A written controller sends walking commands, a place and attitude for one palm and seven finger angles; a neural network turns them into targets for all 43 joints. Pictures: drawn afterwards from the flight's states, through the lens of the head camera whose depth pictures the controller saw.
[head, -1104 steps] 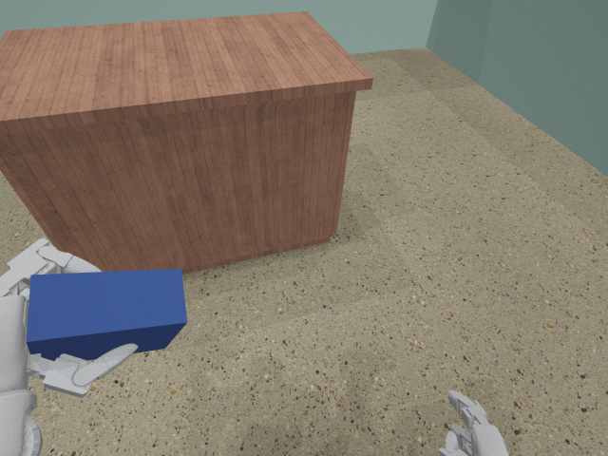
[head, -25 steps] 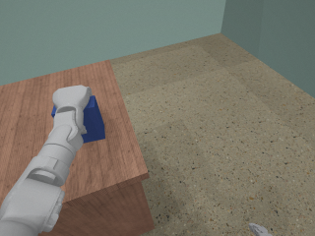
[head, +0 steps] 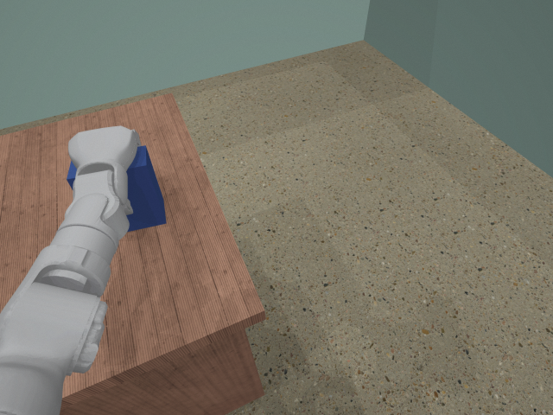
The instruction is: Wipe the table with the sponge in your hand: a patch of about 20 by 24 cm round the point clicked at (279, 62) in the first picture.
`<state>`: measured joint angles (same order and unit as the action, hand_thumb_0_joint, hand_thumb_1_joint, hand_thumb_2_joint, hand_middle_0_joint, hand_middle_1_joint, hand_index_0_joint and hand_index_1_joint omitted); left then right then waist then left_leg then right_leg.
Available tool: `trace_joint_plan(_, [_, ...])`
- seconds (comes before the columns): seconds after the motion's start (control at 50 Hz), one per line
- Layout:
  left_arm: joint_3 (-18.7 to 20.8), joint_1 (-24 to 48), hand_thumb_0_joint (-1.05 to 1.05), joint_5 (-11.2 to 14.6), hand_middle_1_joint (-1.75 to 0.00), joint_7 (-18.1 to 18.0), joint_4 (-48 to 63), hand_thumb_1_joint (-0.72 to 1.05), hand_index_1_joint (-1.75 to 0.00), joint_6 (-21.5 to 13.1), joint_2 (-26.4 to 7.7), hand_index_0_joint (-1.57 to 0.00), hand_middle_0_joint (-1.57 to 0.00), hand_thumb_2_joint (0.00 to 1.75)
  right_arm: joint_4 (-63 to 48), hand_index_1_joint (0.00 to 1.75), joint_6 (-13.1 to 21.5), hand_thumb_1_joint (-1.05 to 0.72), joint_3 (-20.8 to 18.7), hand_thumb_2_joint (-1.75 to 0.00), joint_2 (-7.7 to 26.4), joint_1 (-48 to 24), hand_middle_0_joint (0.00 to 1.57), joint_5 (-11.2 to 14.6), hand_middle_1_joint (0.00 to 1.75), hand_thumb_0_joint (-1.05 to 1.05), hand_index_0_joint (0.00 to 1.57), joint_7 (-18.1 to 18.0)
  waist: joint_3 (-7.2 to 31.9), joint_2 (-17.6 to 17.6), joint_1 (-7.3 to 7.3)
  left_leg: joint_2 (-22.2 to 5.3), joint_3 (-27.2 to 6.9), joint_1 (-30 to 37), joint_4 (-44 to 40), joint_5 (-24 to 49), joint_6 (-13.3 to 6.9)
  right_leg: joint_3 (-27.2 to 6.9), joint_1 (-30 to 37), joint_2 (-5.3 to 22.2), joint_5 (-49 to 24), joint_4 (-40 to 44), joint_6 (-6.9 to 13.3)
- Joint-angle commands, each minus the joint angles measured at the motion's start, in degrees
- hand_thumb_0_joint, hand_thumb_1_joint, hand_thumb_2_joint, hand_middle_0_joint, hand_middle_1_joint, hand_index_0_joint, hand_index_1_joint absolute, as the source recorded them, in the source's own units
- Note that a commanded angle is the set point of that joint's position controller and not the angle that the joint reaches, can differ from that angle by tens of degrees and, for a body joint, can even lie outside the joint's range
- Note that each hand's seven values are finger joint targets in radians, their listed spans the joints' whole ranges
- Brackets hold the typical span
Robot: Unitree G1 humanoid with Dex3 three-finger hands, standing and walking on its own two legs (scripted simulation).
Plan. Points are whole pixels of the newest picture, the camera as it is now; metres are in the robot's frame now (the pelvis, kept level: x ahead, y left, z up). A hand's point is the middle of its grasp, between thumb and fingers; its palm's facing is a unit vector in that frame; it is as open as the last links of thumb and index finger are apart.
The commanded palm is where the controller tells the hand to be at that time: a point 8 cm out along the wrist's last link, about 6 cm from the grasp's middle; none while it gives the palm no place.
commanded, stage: wipe back along the third lane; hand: left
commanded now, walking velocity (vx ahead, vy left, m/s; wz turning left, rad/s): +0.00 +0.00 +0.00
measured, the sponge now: (126, 202) +0.43 +0.26 +0.06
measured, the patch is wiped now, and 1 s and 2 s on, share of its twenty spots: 1.00 1.00 1.00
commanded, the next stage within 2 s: slide back across to the middle lane in 1.66 s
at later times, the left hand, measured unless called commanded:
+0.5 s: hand (115, 187) +0.42 +0.26 +0.11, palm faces +0.01 +0.00 -1.00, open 10.0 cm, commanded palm +0.37 +0.24 +0.14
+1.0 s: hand (120, 213) +0.37 +0.23 +0.11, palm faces +0.05 -0.01 -1.00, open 10.0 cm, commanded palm +0.32 +0.22 +0.14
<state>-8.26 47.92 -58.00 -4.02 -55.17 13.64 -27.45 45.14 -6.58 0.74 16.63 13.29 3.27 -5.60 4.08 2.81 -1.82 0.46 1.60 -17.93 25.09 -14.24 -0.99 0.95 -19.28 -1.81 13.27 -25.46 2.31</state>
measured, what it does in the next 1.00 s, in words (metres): stands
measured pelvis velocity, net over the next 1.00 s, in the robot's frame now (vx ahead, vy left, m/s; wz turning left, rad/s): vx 0.03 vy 0.01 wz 0.00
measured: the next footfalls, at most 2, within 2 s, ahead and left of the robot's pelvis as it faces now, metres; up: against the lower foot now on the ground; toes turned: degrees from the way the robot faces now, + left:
none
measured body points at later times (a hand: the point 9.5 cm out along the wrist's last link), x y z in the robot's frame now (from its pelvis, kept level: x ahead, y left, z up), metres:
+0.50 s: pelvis +0.02 +0.02 +0.00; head +0.03 -0.01 +0.45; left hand +0.41 +0.25 +0.16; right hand +0.19 -0.22 -0.12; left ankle -0.02 +0.11 -0.74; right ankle -0.01 -0.09 -0.74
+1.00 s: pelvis +0.03 +0.01 +0.00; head +0.02 -0.03 +0.45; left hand +0.36 +0.23 +0.16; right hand +0.25 -0.19 -0.10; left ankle -0.02 +0.11 -0.74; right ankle -0.01 -0.09 -0.74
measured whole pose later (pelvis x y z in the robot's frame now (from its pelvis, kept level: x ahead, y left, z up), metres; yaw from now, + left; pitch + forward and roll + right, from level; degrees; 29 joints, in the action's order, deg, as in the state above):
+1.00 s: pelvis +0.03 +0.01 +0.00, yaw +0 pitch +1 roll +0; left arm -19.1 21.7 -56.9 -1.6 -12.3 34.8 -20.0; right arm 39.6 -8.1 4.4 15.0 1.4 3.7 -1.0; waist 3.3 5.5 5.1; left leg 2.1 1.8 -8.0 23.1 -16.4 -2.0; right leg 0.5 -10.2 -0.3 16.5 -25.4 1.2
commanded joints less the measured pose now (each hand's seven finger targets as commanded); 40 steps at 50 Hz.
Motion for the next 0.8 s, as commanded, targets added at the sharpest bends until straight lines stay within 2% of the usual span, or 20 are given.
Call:
trace_joint_plan(0.0, [1.4, 18.0, 0.00, -1.0, -1.60, -2.5, 5.2, 0.10, -1.60, 1.5, -10.8, -1.20, -1.20, 1.30, -6.2, 0.30, 1.8, -0.90, -2.5, -0.90, 7.8, -2.6, 0.20, -0.4, 0.30, 0.00, 0.20, 0.2, 13.8, -4.7, 0.41, 1.2, -0.3, 1.6, -2.5, 13.4, -1.3, -1.5, 11.1, 0.2, -15.1, 2.1, 0.4])
trace_joint_plan(0.02, [2.0, 15.8, 0.00, -1.0, -1.60, -2.7, 5.6, 0.10, -1.60, 1.6, -11.0, -1.20, -1.20, 1.30, -6.5, 0.30, 1.8, -0.90, -2.5, -0.90, 7.5, -2.4, 0.20, -0.3, 0.30, 0.00, 0.20, 0.3, 15.2, -4.5, 1.32, 1.2, -0.1, 2.0, -2.3, 14.4, -1.4, -1.4, 12.0, 0.3, -15.9, 1.6, 0.4])
trace_joint_plan(0.08, [0.0, 11.5, 0.00, 0.0, -1.60, -2.8, 7.9, 0.10, -1.60, 2.1, -6.6, -1.20, -1.20, 1.30, -7.2, 0.30, 1.7, -0.90, -2.5, -0.90, 7.2, -3.7, 0.20, -0.2, 0.30, 0.00, 0.20, 0.9, 14.8, -6.1, 1.72, 1.0, -0.1, 3.2, -2.3, 15.7, -1.3, -1.1, 12.1, 0.1, -16.8, 1.6, 0.5])
trace_joint_plan(0.1, [0.8, 11.4, 0.00, 0.1, -1.60, -2.8, 9.0, 0.10, -1.60, 2.6, -7.4, -1.20, -1.20, 1.30, -7.0, 0.30, 1.5, -0.90, -2.6, -0.90, 7.5, -4.0, 0.20, -0.4, 0.30, 0.00, 0.20, 1.0, 14.8, -5.1, 1.88, 1.0, -0.4, 3.7, -2.5, 16.8, -1.1, -1.3, 12.6, 0.0, -17.6, 1.7, 0.8])
trace_joint_plan(0.18, [-1.2, 9.5, 0.00, 1.5, -1.60, -2.9, 11.4, 0.10, -1.60, 6.2, -4.7, -1.20, -1.20, 1.30, -7.7, 0.30, 1.2, -0.90, -2.0, -0.90, 7.1, -7.1, 0.20, 0.1, 0.30, 0.00, 0.20, 1.3, 12.5, -5.4, 2.42, 1.0, -0.4, 4.2, -3.7, 14.8, -1.1, -0.9, 12.1, 0.0, -14.5, 2.4, 0.8])
trace_joint_plan(0.2, [-1.8, 10.2, 0.00, 2.1, -1.60, -2.6, 13.6, 0.10, -1.60, 7.3, -4.4, -1.20, -1.20, 1.30, -7.8, 0.30, 0.9, -0.90, -1.9, -0.90, 7.2, -7.8, 0.20, 0.0, 0.30, 0.00, 0.20, 1.4, 13.1, -4.0, 2.66, 1.0, -0.6, 5.0, -4.0, 16.1, -0.8, -0.8, 12.8, -0.1, -15.4, 2.6, 1.1])
trace_joint_plan(0.22, [-1.2, 10.0, 0.00, 2.1, -1.60, -2.5, 14.0, 0.10, -1.60, 8.3, -5.1, -1.20, -1.20, 1.30, -7.8, 0.30, 0.9, -0.90, -1.8, -0.90, 7.2, -8.3, 0.20, 0.1, 0.30, 0.00, 0.20, 1.3, 13.4, -4.3, 2.70, 1.0, -0.5, 5.5, -4.0, 16.3, -0.9, -0.8, 12.9, -0.1, -15.4, 2.4, 1.0])
trace_joint_plan(0.28, [-2.6, 6.9, 0.00, 2.6, -1.60, -1.2, 15.5, 0.10, -1.60, 11.0, -3.2, -1.20, -1.20, 1.30, -8.6, 0.30, 0.5, -0.90, -1.4, -0.90, 6.9, -10.1, 0.20, 0.1, 0.30, 0.00, 0.20, 1.4, 13.2, -5.1, 3.32, 1.1, -0.4, 6.3, -4.3, 16.9, -0.9, -0.6, 14.0, 0.0, -16.2, 2.6, 1.0])
trace_joint_plan(0.3, [-2.5, 6.5, 0.00, 2.7, -1.60, -0.6, 18.4, 0.10, -1.60, 11.5, -3.7, -1.20, -1.20, 1.30, -9.0, 0.30, 0.2, -0.90, -1.4, -0.90, 7.3, -10.5, 0.20, 0.0, 0.30, 0.00, 0.20, 1.5, 14.9, -3.4, 3.71, 1.2, -0.6, 7.1, -4.3, 18.7, -0.6, -0.7, 15.4, -0.1, -17.4, 2.5, 1.3])
trace_joint_plan(0.32, [-2.6, 5.6, 0.00, 2.4, -1.60, -0.2, 19.0, 0.10, -1.60, 12.1, -3.5, -1.20, -1.20, 1.30, -9.5, 0.30, 0.1, -0.90, -1.2, -0.90, 7.0, -11.0, 0.20, 0.1, 0.30, 0.00, 0.20, 1.4, 14.6, -4.3, 3.76, 1.1, -0.6, 7.4, -4.2, 19.4, -0.7, -0.6, 15.2, 0.0, -17.8, 2.1, 1.3])
trace_joint_plan(0.34, [-4.3, 3.6, 0.00, 2.5, -1.60, 0.4, 19.7, 0.10, -1.60, 12.6, -1.3, -1.20, -1.20, 1.30, -9.9, 0.30, 0.1, -0.90, -1.1, -0.90, 6.8, -11.6, 0.20, 0.2, 0.30, 0.00, 0.20, 1.5, 13.8, -4.9, 3.61, 1.1, -0.6, 7.8, -4.0, 20.1, -0.7, -0.3, 14.9, -0.1, -18.4, 2.0, 1.3])
trace_joint_plan(0.38, [-5.3, 2.1, 0.00, 2.7, -1.60, 1.3, 22.9, 0.10, -1.60, 13.4, 0.3, -1.20, -1.20, 1.30, -10.6, 0.30, 0.0, -0.90, -0.9, -0.90, 6.7, -12.5, 0.20, 0.2, 0.30, 0.00, 0.20, 1.7, 13.4, -5.0, 3.75, 1.0, -0.7, 8.9, -3.7, 21.6, -0.7, -0.2, 14.3, -0.2, -19.1, 1.8, 1.4])
trace_joint_plan(0.4, [-5.0, 1.4, 0.00, 3.0, -1.60, 1.6, 25.9, 0.10, -1.60, 13.7, 0.2, -1.20, -1.20, 1.30, -11.0, 0.30, -0.2, -0.90, -1.1, -0.90, 6.8, -12.9, 0.20, 0.1, 0.30, 0.00, 0.20, 2.0, 14.6, -3.0, 4.21, 0.9, -0.8, 10.0, -3.4, 24.8, -0.4, -0.3, 15.4, -0.1, -21.4, 1.5, 1.6])
trace_joint_plan(0.48, [-6.3, -5.9, 0.00, 3.5, -1.60, 2.2, 32.3, 0.10, -1.60, 15.2, 3.0, -1.20, -1.20, 1.30, -12.6, 0.30, 0.1, -0.90, -0.6, -0.90, 6.3, -15.0, 0.20, 0.4, 0.30, 0.00, 0.20, 3.0, 13.9, -5.6, 4.89, 0.7, -1.2, 11.1, -2.4, 29.2, -0.3, -0.3, 15.7, -0.3, -24.4, 0.6, 1.4])
trace_joint_plan(0.5, [-7.4, -5.9, 0.00, 4.2, -1.60, 2.4, 34.9, 0.10, -1.60, 15.9, 4.5, -1.20, -1.20, 1.30, -12.8, 0.30, 0.0, -0.90, -0.7, -0.90, 6.2, -15.6, 0.20, 0.5, 0.30, 0.00, 0.20, 3.3, 14.1, -3.7, 4.77, 0.6, -1.2, 11.9, -2.3, 31.6, 0.0, -0.3, 16.1, -0.2, -25.5, 0.5, 1.5])
trace_joint_plan(0.56, [-5.9, -9.4, 0.00, 4.1, -1.60, 2.3, 37.4, 0.10, -1.60, 17.8, 3.0, -1.20, -1.20, 1.30, -12.9, 0.30, 0.3, -0.90, -0.1, -0.90, 6.1, -16.8, 0.20, 0.5, 0.30, 0.00, 0.20, 3.6, 13.4, -6.3, 5.35, 0.9, -1.1, 11.4, -2.0, 31.2, -0.1, -0.4, 17.1, -0.3, -27.2, 0.0, 1.3])
trace_joint_plan(0.6, [-7.9, -9.1, 0.00, 4.1, -1.60, 2.6, 40.8, 0.10, -1.60, 18.9, 5.3, -1.20, -1.20, 1.30, -13.2, 0.30, 0.3, -0.90, -0.1, -0.90, 5.8, -18.0, 0.20, 0.6, 0.30, 0.00, 0.20, 4.0, 13.9, -4.7, 5.26, 0.9, -0.9, 12.3, -1.7, 32.6, 0.0, -0.7, 17.3, -0.2, -28.1, -0.1, 1.4])
trace_joint_plan(0.66, [-5.9, -12.8, 0.00, 4.8, -1.60, 2.7, 42.3, 0.10, -1.60, 20.2, 3.5, -1.20, -1.20, 1.30, -13.3, 0.30, 0.5, -0.90, 0.5, -0.90, 5.6, -18.9, 0.20, 0.5, 0.30, 0.00, 0.20, 4.2, 12.9, -6.2, 5.97, 1.2, -0.7, 11.4, -1.7, 31.0, -0.1, -0.6, 18.4, -0.1, -29.4, -0.6, 1.2])
trace_joint_plan(0.7, [-8.3, -11.8, 0.00, 4.4, -1.60, 3.4, 44.5, 0.10, -1.60, 20.9, 5.5, -1.20, -1.20, 1.30, -13.6, 0.30, 0.3, -0.90, 0.6, -0.90, 5.4, -19.9, 0.20, 0.6, 0.30, 0.00, 0.20, 4.2, 12.6, -5.6, 5.41, 1.1, -0.8, 11.8, -1.8, 31.6, 0.0, -0.7, 18.2, 0.0, -29.1, -0.7, 1.2])
trace_joint_plan(0.78, [-8.2, -13.4, 0.00, 3.7, -1.60, 3.7, 46.1, 0.10, -1.60, 21.6, 5.0, -1.20, -1.20, 1.30, -13.8, 0.30, 0.6, -0.90, 1.1, -0.90, 5.0, -20.6, 0.20, 0.6, 0.30, 0.00, 0.20, 4.4, 11.6, -5.8, 5.76, 1.2, -1.1, 11.5, -1.8, 29.2, -0.1, -0.8, 17.6, -0.2, -27.2, -0.8, 1.3])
